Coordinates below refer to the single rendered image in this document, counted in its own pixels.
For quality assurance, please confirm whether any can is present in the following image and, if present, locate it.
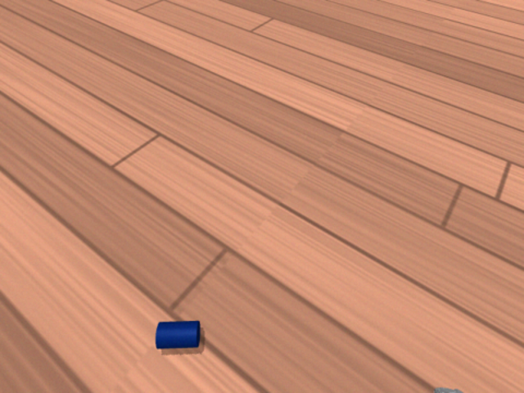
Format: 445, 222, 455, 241
156, 321, 201, 349

